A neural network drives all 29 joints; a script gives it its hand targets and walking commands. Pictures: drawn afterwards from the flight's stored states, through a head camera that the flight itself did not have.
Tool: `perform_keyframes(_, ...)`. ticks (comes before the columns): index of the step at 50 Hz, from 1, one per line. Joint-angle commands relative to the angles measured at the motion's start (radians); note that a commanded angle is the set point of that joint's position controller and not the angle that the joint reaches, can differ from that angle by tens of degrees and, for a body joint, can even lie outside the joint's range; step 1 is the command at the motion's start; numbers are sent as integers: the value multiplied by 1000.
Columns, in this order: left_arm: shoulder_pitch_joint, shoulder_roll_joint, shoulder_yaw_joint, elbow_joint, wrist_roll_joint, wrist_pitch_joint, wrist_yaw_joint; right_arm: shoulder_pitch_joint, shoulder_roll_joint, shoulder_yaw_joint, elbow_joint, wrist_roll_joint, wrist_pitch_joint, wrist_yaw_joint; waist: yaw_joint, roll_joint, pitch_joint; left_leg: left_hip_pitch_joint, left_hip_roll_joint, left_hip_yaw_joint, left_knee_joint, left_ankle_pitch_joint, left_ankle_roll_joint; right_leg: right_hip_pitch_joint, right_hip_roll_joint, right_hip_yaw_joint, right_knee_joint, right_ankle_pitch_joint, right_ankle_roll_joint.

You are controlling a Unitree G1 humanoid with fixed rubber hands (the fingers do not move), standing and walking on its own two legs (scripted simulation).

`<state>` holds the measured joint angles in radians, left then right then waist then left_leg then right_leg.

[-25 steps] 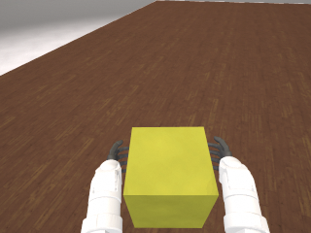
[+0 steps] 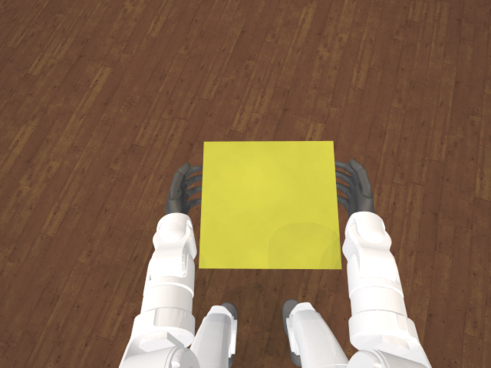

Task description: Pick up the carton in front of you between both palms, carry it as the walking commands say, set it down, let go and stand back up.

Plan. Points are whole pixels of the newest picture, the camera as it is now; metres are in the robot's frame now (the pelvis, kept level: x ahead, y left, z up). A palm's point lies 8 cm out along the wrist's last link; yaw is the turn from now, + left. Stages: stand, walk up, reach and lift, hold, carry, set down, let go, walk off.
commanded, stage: set down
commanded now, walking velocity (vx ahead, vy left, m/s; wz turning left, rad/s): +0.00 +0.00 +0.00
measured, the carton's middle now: (266, 213) +0.38 -0.02 -0.16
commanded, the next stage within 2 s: none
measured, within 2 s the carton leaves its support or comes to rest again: rests again in 1.70 s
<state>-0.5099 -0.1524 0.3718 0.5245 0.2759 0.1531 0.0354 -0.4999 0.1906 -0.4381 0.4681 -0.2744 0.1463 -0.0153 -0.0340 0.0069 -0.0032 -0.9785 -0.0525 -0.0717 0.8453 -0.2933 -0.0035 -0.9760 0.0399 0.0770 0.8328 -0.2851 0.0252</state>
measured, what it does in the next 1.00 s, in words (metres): lowers itself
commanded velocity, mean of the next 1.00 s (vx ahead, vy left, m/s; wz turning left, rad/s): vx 0.00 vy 0.00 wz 0.00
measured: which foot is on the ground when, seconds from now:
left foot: down 0.00-1.00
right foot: down 0.00-1.00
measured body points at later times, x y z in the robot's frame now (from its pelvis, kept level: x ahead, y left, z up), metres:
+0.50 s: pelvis -0.04 +0.00 -0.14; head +0.20 +0.00 +0.24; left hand +0.43 +0.13 -0.22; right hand +0.41 -0.17 -0.21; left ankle +0.05 +0.12 -0.69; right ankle +0.05 -0.13 -0.69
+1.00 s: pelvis -0.06 +0.00 -0.26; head +0.25 +0.01 +0.07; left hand +0.47 +0.13 -0.39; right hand +0.42 -0.17 -0.38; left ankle +0.05 +0.12 -0.69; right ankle +0.05 -0.13 -0.69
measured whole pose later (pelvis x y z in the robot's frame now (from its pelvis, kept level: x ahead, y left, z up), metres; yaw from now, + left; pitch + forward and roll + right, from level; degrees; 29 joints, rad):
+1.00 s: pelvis -0.06 +0.00 -0.26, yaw -2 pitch +48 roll -2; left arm -1.15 0.12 0.31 0.86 0.18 0.22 0.06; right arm -1.01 0.07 -0.54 0.63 -0.17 0.21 -0.13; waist -0.05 0.00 -0.10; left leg -2.18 -0.13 -0.07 1.85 -0.51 -0.04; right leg -2.17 0.12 0.07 1.82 -0.51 0.09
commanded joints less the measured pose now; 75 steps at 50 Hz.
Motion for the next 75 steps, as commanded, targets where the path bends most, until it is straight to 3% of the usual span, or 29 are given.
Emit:
perform_keyframes(1, -494, -822, -597, 12, -109, -51, -200, -447, 799, 602, 67, 99, -29, 214, -12, 25, -930, 310, -72, 9, 81, 477, -21, 245, 97, -46, 100, 440, 9)
perform_keyframes(8, -617, -829, -569, 57, -108, 44, -233, -563, 830, 565, 116, 98, 69, 238, -13, 32, -893, 39, -88, 46, 178, 131, -21, -6, 100, -72, 204, 138, 8)
perform_keyframes(13, -706, -820, -506, 126, -96, 87, -249, -654, 844, 507, 168, 91, 115, 236, -12, 30, -897, -112, -94, 61, 266, 35, -14, -145, 106, -88, 289, 47, 7)
perform_keyframes(21, -816, -789, -459, 202, -111, 80, -236, -769, 836, 466, 212, 108, 111, 198, -16, 35, -1002, -289, -109, 77, 426, 29, -13, -308, 119, -100, 442, 44, 16)
perform_keyframes(32, -961, -739, -469, 232, -155, 65, -209, -920, 802, 475, 204, 158, 93, 158, -22, 49, -1109, -433, -119, 102, 615, 6, -20, -460, 133, -132, 632, 22, 32)
perform_keyframes(49, -1146, -620, -456, 323, -188, 39, -178, -1111, 692, 413, 223, 193, 65, 125, -32, 72, -1108, -595, -111, 115, 845, -1, -23, -691, 131, -172, 877, 12, 49)
perform_keyframes(61, -1285, -521, -483, 393, -239, 17, -171, -1253, 604, 400, 240, 245, 42, 114, -45, 88, -1063, -669, -92, 120, 1001, -3, -20, -769, 114, -192, 1039, 8, 53)
perform_keyframes(65, -1356, -527, -536, 354, -295, 2, -173, -1311, 599, 441, 211, 284, 31, 112, -41, 74, -1096, -693, -89, 121, 1052, 21, -17, -732, 108, -194, 1089, 33, 48)
perform_keyframes(67, -1366, -526, -554, 339, -323, -6, -176, -1328, 620, 482, 189, 308, 28, 107, -45, 32, -1098, -687, -91, 111, 1074, 56, -11, -718, 110, -202, 1112, 75, 51)
perform_keyframes(71, -1305, -535, -530, 389, -309, -11, -177, -1301, 634, 500, 211, 323, 23, 113, -22, 34, -1022, -710, -93, 113, 1103, 91, -7, -746, 114, -192, 1139, 108, 52)
perform_keyframes(75, -1265, -527, -498, 446, -291, -19, -186, -1255, 623, 457, 261, 298, 19, 116, -23, 32, -928, -781, -94, 114, 1115, 59, -1, -772, 119, -185, 1147, 89, 50)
